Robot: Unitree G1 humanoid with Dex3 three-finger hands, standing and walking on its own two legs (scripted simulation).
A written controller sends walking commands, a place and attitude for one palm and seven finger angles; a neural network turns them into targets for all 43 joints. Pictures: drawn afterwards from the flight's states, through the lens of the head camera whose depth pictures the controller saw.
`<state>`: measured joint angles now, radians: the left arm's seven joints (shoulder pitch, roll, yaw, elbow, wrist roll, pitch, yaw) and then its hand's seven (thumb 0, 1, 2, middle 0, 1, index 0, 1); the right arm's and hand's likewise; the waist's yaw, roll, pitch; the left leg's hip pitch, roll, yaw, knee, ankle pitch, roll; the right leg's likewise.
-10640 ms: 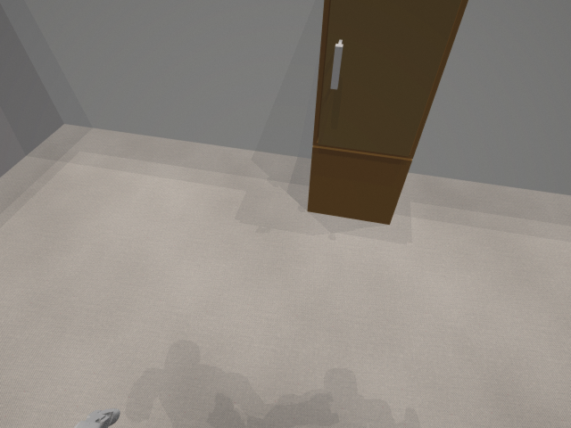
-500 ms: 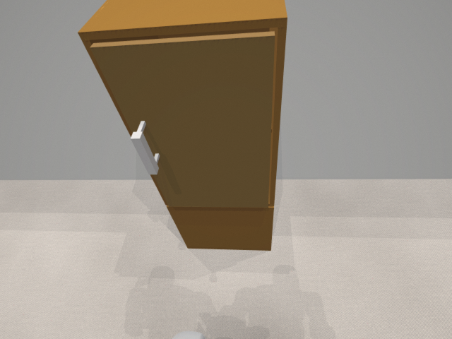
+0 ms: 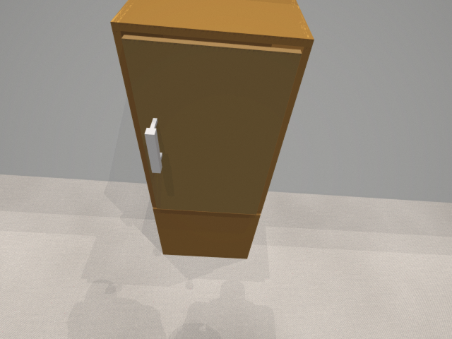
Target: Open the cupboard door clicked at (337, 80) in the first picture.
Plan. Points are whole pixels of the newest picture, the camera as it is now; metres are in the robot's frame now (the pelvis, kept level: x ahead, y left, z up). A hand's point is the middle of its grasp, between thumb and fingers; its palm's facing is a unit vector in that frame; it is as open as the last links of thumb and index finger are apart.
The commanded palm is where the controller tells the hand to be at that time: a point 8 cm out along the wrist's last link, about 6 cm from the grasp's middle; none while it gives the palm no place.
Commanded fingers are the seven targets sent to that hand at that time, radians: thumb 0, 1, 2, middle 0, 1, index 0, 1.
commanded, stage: come to a stop and stand still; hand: left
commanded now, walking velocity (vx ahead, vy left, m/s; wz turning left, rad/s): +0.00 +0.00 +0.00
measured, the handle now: (155, 146) +0.56 +0.21 -0.02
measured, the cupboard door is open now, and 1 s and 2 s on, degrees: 0 0 0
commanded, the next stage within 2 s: look again from close up in 0.02 s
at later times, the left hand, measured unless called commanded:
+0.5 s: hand out of the picture +0.09 +0.14 -0.18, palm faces +0.04 -0.97 -0.25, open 7.2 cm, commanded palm none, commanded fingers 0.00 0.90 0.90 -0.20 -0.30 -0.20 -0.30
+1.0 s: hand (143, 290) +0.20 +0.15 -0.01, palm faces +0.08 -1.00 -0.02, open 8.0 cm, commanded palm +0.13 +0.21 -0.07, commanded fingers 0.00 0.53 0.74 -0.23 -0.54 -0.23 -0.54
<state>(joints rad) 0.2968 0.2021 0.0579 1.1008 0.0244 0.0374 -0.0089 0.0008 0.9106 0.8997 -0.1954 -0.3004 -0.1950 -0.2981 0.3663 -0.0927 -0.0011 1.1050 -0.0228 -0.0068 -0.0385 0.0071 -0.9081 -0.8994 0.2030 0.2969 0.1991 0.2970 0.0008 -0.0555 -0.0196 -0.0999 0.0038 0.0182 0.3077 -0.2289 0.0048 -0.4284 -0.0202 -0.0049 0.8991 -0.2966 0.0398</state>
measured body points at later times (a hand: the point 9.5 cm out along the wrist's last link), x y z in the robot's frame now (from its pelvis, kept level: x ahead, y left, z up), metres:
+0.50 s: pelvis +0.04 -0.04 -0.02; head +0.05 -0.06 +0.43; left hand +0.09 +0.20 -0.16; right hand +0.06 -0.26 -0.19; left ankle -0.04 +0.11 -0.75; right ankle +0.00 -0.13 -0.75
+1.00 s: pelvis -0.05 -0.03 -0.05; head -0.02 -0.03 +0.40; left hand +0.19 +0.21 +0.00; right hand +0.15 -0.28 -0.11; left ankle -0.04 +0.11 -0.75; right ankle +0.00 -0.13 -0.75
